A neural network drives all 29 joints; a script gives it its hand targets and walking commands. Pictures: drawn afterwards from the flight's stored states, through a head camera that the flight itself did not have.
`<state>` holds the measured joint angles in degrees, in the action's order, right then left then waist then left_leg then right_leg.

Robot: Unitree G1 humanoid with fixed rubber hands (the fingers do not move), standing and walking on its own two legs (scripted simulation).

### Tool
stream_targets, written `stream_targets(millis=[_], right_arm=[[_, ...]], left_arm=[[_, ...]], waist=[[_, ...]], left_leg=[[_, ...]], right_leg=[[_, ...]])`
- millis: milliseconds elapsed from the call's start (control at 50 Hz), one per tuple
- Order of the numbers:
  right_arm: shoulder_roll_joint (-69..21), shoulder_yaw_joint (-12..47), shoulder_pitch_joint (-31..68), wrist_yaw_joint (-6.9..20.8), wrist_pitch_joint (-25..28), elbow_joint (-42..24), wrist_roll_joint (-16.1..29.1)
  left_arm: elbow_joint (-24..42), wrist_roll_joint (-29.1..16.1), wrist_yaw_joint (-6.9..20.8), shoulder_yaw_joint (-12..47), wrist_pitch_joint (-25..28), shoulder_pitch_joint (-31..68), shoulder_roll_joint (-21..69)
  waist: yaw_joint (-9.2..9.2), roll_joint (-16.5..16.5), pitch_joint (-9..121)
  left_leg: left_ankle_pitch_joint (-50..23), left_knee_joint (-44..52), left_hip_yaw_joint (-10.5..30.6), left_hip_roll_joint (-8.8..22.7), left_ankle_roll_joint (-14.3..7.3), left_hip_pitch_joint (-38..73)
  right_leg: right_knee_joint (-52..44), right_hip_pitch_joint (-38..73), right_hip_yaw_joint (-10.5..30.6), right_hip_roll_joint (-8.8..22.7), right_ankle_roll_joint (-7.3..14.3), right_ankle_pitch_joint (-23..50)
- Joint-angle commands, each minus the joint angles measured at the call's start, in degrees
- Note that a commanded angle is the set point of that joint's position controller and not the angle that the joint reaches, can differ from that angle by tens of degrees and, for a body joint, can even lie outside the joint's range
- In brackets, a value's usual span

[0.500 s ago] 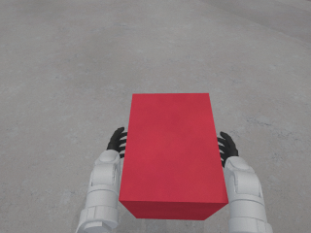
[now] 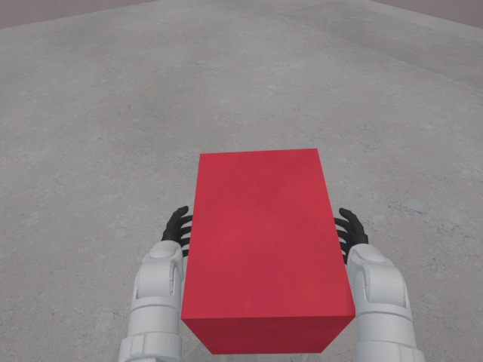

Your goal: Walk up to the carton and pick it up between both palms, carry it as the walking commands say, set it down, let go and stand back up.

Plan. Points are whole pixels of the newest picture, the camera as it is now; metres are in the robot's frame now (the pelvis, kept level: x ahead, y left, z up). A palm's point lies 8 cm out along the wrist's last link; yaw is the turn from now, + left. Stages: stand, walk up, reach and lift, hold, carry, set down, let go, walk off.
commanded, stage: reach and lift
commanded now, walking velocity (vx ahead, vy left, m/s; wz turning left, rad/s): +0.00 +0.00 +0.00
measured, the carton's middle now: (262, 256) +0.32 -0.01 -0.03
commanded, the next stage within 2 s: hold in 1.12 s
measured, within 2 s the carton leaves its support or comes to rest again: neither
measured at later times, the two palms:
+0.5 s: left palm (165, 255) +0.28 +0.16 +0.04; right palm (348, 251) +0.28 -0.16 +0.04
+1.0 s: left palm (164, 259) +0.28 +0.16 +0.04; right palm (350, 256) +0.27 -0.16 +0.04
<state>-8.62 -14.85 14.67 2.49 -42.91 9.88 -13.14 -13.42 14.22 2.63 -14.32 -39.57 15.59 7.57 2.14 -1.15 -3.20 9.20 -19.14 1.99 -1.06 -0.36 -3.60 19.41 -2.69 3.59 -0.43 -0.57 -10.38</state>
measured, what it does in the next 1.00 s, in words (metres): stands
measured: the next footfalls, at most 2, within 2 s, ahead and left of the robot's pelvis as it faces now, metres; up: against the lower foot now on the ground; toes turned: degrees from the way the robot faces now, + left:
none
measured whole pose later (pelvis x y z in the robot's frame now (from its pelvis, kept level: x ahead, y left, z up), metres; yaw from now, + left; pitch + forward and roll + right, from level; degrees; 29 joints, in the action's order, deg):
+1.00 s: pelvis -0.01 +0.00 +0.00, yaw +0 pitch -6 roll +0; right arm -8.1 -12.6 12.1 2.4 -43.0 8.1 -11.7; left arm -8.0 13.7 1.7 -12.8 -42.3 11.9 8.0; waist 0.5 -0.7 -2.1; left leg 9.4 -20.7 2.7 -0.9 0.0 -5.4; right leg 20.5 -4.1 3.1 -0.8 -0.2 -10.5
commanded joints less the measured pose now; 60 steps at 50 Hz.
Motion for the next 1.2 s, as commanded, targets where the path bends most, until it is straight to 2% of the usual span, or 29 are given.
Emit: stream_targets(millis=[0, 280, 1180], right_arm=[[-48.6, 31.2, 26.7, 9.0, 1.5, -3.0, 11.3], [-47.9, 33.6, 23.6, 8.4, 2.0, -5.1, 11.9], [-46.3, 34.1, 24.1, 10.3, 0.9, -4.7, 12.7]], left_arm=[[4.8, -12.3, 11.6, 31.9, 0.1, 27.6, 45.1], [8.8, -13.0, 11.0, 33.8, -0.4, 24.2, 43.5], [9.3, -13.2, 10.8, 34.8, -2.2, 24.1, 46.3]], waist=[[-0.43, 0.7, 15.0], [-1.41, 0.7, 15.5], [-1.58, 1.1, 14.3]], left_leg=[[-7.1, 1.8, 2.6, -3.9, 0.0, 6.0], [-9.2, 1.0, 2.4, -4.1, 0.5, 4.8], [-4.2, 1.2, 2.3, -3.9, 0.6, 2.9]], right_leg=[[-2.7, -0.1, 1.2, -4.3, 0.5, 8.7], [-1.9, 1.4, 1.4, -4.1, 0.2, 11.8], [-2.3, -1.4, 0.7, -4.4, 1.3, 5.2]])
